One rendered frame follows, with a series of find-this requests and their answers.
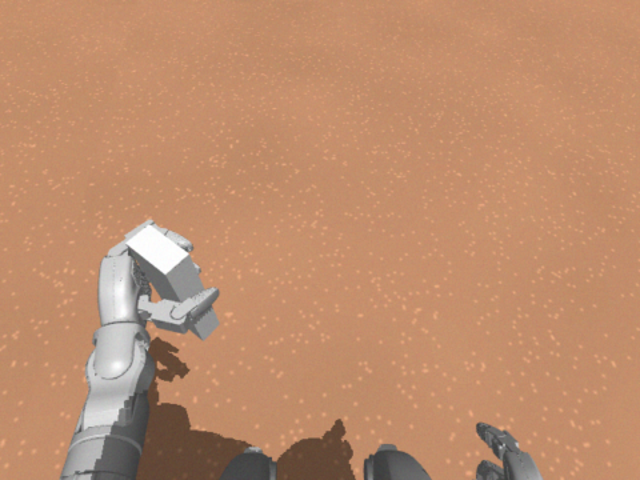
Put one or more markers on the left robot arm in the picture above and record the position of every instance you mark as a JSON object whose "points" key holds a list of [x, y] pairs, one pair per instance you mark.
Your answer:
{"points": [[109, 436]]}

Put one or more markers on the carton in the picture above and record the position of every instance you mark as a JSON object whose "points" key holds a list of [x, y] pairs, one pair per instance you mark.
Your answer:
{"points": [[172, 273]]}

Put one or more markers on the right robot hand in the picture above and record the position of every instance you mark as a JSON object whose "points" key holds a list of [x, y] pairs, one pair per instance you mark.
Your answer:
{"points": [[517, 465]]}

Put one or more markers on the left robot hand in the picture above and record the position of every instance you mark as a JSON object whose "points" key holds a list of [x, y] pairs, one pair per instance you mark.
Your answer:
{"points": [[124, 293]]}

